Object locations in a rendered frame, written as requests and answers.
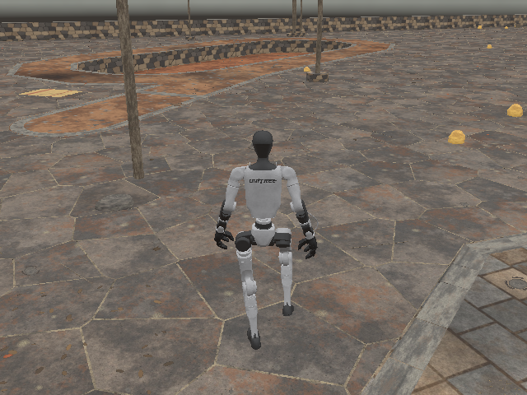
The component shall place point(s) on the left robot upper arm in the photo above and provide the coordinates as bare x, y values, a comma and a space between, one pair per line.
237, 174

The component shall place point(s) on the robot left thigh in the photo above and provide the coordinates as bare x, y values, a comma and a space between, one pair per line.
244, 255

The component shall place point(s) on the robot right hand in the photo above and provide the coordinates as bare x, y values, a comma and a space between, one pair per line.
312, 246

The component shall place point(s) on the right robot forearm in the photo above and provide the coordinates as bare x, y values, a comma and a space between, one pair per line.
304, 221

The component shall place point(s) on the humanoid robot head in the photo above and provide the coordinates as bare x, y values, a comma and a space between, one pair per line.
262, 142

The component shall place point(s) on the left robot forearm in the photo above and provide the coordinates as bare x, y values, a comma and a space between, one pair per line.
223, 219

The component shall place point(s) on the robot left hand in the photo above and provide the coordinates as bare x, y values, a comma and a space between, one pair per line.
219, 236

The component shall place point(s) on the right robot upper arm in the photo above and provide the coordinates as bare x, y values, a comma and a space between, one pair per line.
293, 187

